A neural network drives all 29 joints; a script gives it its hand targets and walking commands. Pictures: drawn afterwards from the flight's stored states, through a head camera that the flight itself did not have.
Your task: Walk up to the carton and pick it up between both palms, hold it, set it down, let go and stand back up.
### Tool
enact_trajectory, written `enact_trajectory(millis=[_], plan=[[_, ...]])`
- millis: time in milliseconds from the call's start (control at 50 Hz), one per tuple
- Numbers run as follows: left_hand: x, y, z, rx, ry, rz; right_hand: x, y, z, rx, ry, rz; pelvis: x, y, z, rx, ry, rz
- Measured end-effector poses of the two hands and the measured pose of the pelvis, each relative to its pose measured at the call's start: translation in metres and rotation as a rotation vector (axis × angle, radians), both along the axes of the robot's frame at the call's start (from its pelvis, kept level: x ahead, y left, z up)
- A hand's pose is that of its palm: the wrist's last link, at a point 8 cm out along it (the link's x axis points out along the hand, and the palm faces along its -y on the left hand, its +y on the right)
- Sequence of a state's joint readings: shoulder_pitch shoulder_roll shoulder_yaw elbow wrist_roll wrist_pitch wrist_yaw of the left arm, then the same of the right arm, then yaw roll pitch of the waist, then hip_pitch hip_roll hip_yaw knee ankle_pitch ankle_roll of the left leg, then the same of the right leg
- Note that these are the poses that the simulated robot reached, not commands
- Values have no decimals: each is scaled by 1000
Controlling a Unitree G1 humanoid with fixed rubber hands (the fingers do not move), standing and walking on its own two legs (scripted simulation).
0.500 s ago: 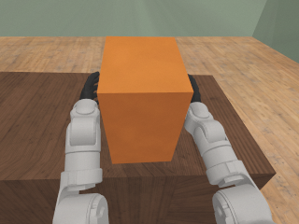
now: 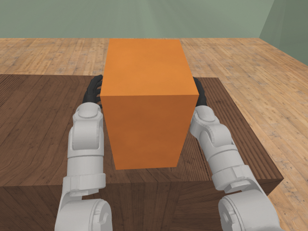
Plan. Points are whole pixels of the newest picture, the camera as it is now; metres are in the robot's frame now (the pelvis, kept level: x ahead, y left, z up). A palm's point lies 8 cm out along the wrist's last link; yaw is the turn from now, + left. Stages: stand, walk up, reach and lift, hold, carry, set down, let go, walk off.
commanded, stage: hold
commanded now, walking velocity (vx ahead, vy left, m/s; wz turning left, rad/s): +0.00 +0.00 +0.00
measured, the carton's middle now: (145, 108) +0.39 +0.01 +0.17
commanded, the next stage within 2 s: none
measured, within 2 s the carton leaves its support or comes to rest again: neither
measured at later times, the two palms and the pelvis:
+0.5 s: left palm (90, 106) +0.36 +0.14 +0.20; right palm (197, 108) +0.36 -0.13 +0.19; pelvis +0.00 +0.00 +0.00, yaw +0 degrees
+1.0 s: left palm (91, 105) +0.37 +0.14 +0.20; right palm (197, 106) +0.37 -0.13 +0.19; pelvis +0.00 +0.00 +0.00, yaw +0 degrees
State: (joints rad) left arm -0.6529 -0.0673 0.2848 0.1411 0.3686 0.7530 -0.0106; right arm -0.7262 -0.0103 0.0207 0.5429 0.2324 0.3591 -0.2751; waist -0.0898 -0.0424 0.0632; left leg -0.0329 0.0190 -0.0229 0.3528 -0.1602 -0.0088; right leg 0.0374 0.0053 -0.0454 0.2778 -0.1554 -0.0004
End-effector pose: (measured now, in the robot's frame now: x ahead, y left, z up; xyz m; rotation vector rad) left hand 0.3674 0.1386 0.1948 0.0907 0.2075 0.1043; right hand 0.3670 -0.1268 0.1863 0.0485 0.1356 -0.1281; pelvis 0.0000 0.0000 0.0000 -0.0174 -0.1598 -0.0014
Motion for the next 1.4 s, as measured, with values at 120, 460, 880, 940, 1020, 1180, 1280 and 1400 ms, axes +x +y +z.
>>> enact_trajectory(millis=[120,460,880,940,1020,1180,1280,1400], plan=[[0,1,2,2,-9,-1,0,1,3,-4,-9,0,0,0,0,-2,-2,3],[-2,1,1,3,2,0,-2,1,-2,3,1,-2,-3,1,0,-1,-1,2],[-1,2,2,0,-4,2,0,2,2,0,-6,0,-2,1,0,-1,0,5],[-1,2,2,4,-9,0,-1,1,2,-1,-11,0,-1,1,0,-3,2,6],[-1,1,0,-1,-4,-1,-1,1,2,-5,-7,-2,-1,1,0,-2,-2,4],[-1,1,-2,3,-1,-2,-1,1,0,-4,-4,-1,-1,1,0,-2,0,3],[0,1,0,3,-3,-1,0,1,0,1,-5,-2,-1,1,0,-2,-1,3],[-1,0,2,8,-10,-3,-1,0,1,3,-13,-3,0,1,0,-3,-1,5]])
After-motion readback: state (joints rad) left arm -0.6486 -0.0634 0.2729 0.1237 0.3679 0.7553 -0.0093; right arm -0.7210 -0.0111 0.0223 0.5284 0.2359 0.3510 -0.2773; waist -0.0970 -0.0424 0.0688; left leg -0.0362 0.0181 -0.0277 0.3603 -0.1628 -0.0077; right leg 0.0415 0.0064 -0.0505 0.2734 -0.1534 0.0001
